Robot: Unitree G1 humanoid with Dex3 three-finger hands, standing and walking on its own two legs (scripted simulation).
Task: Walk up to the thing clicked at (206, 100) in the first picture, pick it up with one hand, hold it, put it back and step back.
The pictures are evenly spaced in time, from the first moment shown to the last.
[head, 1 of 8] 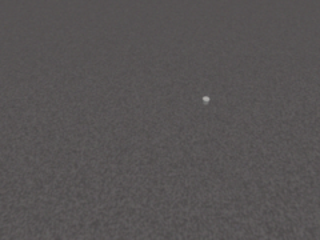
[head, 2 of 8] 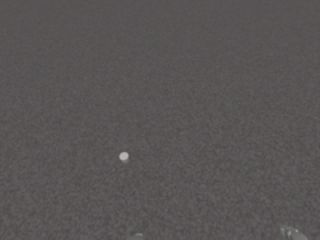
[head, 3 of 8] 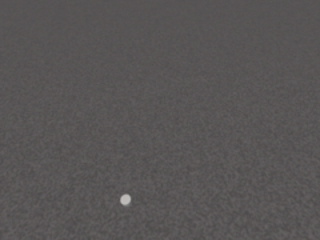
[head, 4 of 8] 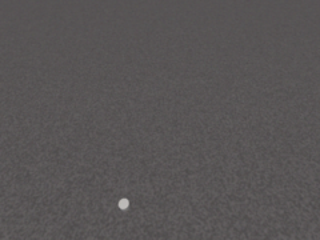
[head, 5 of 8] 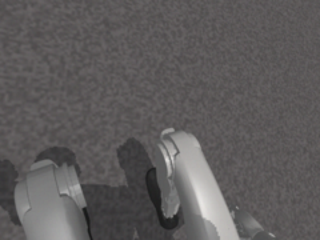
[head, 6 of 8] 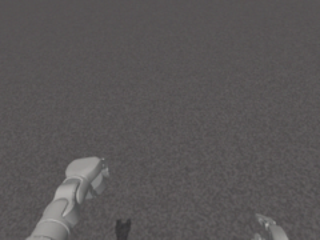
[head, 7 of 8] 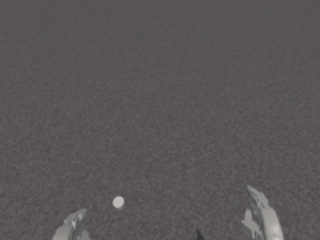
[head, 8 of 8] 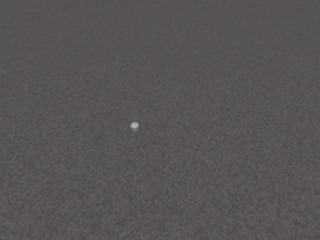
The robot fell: no
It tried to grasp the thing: yes
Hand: left
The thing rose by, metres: 0.68
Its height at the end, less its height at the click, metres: +0.00
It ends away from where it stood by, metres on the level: 0.01
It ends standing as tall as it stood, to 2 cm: yes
